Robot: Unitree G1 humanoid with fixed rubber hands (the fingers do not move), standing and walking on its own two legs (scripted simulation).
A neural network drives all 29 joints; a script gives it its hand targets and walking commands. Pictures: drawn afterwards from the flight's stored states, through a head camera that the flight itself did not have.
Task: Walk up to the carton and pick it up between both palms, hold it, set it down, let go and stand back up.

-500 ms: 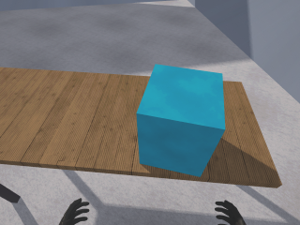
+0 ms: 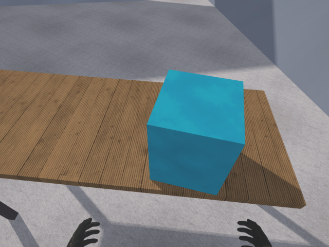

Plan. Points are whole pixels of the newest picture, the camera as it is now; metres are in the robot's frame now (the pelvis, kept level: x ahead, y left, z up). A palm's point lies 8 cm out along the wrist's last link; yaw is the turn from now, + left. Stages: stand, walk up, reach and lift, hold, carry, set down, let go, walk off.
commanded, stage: let go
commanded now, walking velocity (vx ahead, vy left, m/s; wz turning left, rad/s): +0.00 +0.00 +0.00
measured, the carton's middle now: (193, 133) +0.42 -0.06 +0.03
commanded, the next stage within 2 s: stand in 0.18 s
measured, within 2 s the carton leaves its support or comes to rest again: neither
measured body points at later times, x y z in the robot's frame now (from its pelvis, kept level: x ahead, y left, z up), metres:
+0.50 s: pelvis +0.00 +0.01 +0.00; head +0.00 +0.01 +0.45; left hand +0.10 +0.31 -0.11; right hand +0.10 -0.29 -0.12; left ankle -0.04 +0.12 -0.74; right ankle +0.01 -0.10 -0.74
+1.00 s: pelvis -0.01 +0.03 +0.00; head -0.01 +0.02 +0.45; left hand +0.04 +0.33 -0.13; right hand +0.09 -0.26 -0.13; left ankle -0.04 +0.12 -0.74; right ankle +0.01 -0.10 -0.74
